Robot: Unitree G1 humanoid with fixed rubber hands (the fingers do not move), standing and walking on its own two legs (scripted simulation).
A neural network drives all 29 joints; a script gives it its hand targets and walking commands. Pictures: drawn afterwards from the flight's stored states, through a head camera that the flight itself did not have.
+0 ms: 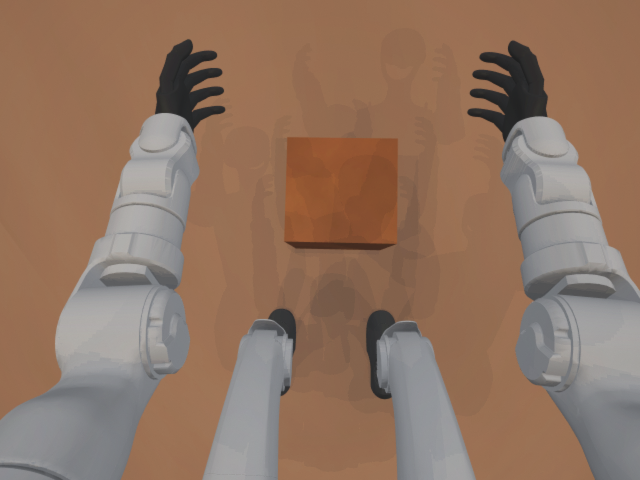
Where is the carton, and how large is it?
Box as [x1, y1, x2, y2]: [284, 137, 397, 249]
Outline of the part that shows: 287,137 284,241 297,248 381,249 396,243 396,138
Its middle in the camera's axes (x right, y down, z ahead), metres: +0.05 -0.08 +0.85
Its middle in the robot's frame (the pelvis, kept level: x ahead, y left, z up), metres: +0.49 -0.01 -0.51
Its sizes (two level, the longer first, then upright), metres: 0.210 0.200 0.250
